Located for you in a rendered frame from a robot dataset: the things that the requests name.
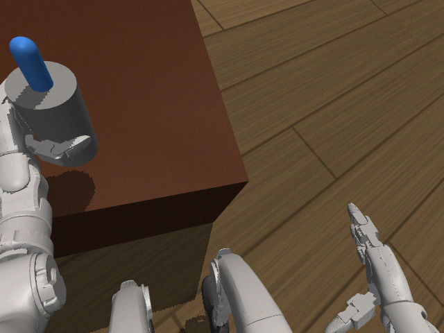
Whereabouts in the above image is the right robot foot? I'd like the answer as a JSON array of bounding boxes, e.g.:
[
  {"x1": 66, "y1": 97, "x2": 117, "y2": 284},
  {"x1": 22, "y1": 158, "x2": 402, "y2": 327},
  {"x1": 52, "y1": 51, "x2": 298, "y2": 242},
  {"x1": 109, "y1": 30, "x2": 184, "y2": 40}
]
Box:
[{"x1": 202, "y1": 275, "x2": 230, "y2": 333}]

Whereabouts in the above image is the left robot arm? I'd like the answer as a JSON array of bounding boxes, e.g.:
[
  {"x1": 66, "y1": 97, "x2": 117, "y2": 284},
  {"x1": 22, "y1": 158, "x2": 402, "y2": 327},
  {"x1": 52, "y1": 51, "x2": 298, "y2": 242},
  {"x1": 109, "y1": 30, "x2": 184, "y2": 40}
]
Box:
[{"x1": 0, "y1": 153, "x2": 67, "y2": 333}]

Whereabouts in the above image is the right robot hand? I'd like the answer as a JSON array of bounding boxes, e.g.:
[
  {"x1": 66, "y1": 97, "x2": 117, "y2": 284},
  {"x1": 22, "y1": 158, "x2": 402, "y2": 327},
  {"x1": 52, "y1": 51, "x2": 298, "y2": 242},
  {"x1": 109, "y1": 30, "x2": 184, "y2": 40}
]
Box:
[{"x1": 324, "y1": 203, "x2": 414, "y2": 333}]

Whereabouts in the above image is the bottle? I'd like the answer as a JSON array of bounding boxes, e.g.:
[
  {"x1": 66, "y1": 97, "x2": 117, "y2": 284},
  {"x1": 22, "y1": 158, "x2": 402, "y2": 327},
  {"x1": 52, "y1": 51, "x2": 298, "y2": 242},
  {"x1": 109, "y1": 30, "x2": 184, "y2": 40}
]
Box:
[{"x1": 4, "y1": 37, "x2": 99, "y2": 167}]

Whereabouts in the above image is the right robot arm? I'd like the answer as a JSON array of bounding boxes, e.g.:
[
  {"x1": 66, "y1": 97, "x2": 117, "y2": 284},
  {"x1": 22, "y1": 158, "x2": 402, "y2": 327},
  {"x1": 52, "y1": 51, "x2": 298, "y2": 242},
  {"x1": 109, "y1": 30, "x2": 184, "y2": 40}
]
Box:
[{"x1": 380, "y1": 301, "x2": 440, "y2": 333}]

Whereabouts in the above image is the left robot hand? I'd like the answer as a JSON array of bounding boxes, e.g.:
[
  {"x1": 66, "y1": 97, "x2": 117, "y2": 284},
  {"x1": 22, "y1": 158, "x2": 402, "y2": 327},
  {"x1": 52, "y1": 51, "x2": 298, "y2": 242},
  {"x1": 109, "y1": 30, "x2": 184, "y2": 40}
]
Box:
[{"x1": 0, "y1": 80, "x2": 92, "y2": 166}]

